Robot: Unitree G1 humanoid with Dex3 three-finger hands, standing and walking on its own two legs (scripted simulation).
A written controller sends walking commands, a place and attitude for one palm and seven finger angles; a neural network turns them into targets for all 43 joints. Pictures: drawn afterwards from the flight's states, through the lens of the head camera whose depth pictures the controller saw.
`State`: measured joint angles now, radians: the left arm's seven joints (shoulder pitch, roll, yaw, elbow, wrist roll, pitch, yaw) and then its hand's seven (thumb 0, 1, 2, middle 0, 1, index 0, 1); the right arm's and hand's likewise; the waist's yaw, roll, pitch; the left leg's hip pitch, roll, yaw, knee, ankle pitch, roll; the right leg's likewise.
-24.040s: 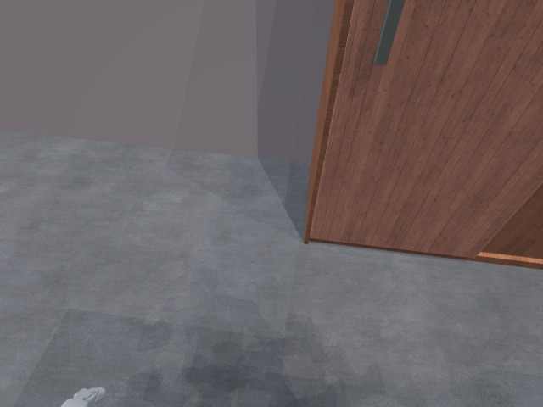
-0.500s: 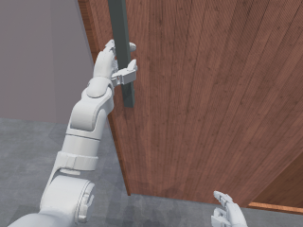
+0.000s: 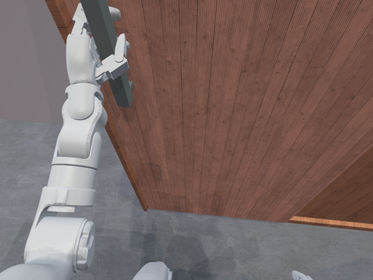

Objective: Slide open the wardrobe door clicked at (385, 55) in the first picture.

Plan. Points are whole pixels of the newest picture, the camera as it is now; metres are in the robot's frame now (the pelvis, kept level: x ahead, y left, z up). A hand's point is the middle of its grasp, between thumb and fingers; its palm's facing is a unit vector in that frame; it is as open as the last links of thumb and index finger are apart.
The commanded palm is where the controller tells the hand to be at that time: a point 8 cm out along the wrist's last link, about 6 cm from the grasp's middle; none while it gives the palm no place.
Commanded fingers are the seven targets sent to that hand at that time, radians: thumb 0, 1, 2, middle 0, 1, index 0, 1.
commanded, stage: step sideways, sliding the door along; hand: left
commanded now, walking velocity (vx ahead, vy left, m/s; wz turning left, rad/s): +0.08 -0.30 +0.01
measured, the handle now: (110, 34) +0.46 +0.19 +0.27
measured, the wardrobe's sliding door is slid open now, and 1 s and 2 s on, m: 0.01 0.29 0.58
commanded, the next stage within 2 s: none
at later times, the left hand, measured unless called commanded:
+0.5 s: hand (164, 61) +0.43 +0.09 +0.24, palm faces +0.38 -0.91 -0.15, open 7.0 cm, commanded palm +0.39 +0.06 +0.24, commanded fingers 0.00 0.90 0.90 -0.45 -1.40 -0.45 -1.40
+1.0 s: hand (282, 69) +0.42 -0.11 +0.24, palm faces +0.22 -0.97 -0.07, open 7.1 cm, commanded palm +0.40 -0.11 +0.23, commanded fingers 0.00 0.90 0.90 -0.45 -1.40 -0.45 -1.40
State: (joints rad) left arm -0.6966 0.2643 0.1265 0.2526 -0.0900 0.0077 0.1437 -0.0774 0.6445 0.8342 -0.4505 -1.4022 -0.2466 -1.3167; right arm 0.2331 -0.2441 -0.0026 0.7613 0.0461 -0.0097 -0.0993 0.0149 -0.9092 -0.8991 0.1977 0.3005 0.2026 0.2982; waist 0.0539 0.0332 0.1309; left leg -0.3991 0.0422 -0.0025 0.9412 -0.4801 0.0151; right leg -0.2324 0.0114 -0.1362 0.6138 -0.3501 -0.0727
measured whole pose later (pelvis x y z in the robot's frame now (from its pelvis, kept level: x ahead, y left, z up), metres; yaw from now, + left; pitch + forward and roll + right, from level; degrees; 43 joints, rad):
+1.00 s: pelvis +0.10 -0.26 +0.00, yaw +5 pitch -2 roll -1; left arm -0.34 0.15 0.04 -0.36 -0.06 -0.05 0.13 -0.20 0.63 0.87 -0.46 -1.41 -0.19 -1.11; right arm 0.01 -0.19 -0.01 0.59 0.05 -0.11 0.02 0.01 -0.91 -0.90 0.20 0.30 0.20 0.30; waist 0.09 0.08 0.23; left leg -0.37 0.16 -0.03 0.95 -0.60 -0.05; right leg -0.33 -0.03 -0.08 0.63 -0.26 0.00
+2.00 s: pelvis +0.02 -0.60 -0.02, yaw +1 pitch -3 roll -3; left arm -0.75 0.25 0.10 0.18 -0.08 -0.03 0.14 -0.05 0.62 0.81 -0.46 -1.41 -0.22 -1.28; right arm 0.11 -0.16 0.01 0.63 0.07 -0.04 -0.01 0.01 -0.91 -0.90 0.20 0.30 0.20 0.30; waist 0.15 0.05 0.20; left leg -0.39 0.32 -0.02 0.67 -0.24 -0.09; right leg -0.26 -0.07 -0.10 0.64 -0.30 0.03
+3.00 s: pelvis +0.02 -0.73 +0.00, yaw -6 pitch -1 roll -1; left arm -0.52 0.65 0.54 0.58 -0.02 -0.13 0.13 -0.17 0.61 0.73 -0.46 -1.40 -0.21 -1.31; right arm 0.27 -0.27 0.02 0.70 0.05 -0.05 -0.08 0.01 -0.91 -0.90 0.20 0.30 0.20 0.30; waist -0.04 0.00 0.03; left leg -0.32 0.09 0.11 0.61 -0.26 0.00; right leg -0.28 0.00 -0.06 0.53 -0.21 0.00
